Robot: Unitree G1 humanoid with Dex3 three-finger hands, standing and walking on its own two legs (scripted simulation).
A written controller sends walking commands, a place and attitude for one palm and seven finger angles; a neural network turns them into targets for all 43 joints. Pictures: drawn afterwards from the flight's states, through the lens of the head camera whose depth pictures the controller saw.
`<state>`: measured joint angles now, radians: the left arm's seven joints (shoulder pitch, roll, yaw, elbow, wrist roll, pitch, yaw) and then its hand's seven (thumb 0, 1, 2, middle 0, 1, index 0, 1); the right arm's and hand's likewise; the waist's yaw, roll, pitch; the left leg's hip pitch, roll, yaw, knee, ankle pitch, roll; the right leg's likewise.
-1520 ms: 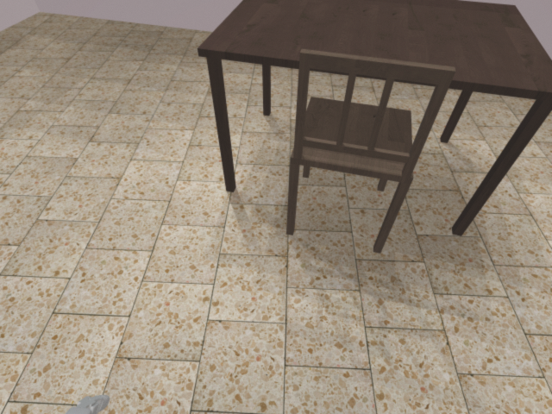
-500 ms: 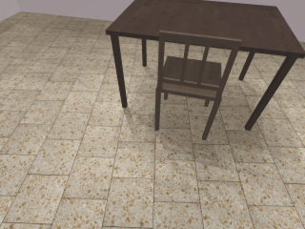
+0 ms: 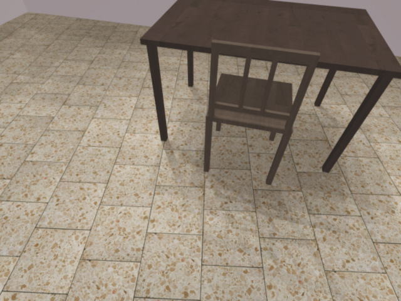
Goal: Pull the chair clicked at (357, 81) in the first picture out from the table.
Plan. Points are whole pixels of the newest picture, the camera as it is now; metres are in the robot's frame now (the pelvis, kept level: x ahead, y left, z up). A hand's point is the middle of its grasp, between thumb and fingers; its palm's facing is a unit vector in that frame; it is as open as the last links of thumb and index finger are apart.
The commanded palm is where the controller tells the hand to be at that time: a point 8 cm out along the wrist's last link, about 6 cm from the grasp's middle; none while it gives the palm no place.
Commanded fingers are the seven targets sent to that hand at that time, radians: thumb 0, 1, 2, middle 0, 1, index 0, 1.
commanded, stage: walk to a spot facing it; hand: left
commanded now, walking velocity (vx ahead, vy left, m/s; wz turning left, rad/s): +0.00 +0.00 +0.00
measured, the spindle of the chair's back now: (244, 83) +0.98 -0.13 -0.11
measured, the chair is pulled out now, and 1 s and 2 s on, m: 0.00 0.00 0.00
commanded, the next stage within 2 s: none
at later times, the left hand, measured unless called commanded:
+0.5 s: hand out of the picture +0.04 +0.17 -0.17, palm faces -0.12 -0.96 -0.26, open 7.4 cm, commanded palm none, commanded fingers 0.00 0.90 0.90 -0.20 -0.30 -0.20 -0.30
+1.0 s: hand (124, 275) +0.21 +0.21 -0.18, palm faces -0.39 -0.90 -0.21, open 7.4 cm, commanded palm none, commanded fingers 0.00 0.90 0.90 -0.20 -0.30 -0.20 -0.30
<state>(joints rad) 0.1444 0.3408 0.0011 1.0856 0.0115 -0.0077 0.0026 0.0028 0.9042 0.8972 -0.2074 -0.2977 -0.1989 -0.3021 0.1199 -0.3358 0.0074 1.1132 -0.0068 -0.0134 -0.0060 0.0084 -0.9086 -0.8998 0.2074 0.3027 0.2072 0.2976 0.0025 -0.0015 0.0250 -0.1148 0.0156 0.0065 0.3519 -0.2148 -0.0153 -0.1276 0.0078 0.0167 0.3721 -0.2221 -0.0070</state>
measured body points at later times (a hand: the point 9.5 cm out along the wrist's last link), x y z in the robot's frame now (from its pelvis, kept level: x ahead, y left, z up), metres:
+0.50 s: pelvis -0.02 -0.02 -0.02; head +0.01 -0.05 +0.43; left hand +0.05 +0.22 -0.15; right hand +0.01 -0.28 -0.18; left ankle -0.02 +0.13 -0.69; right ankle -0.02 -0.10 -0.75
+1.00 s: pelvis +0.10 +0.02 -0.01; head +0.12 +0.04 +0.44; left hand +0.24 +0.25 -0.17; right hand +0.07 -0.23 -0.13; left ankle +0.13 +0.12 -0.75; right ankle +0.02 -0.09 -0.67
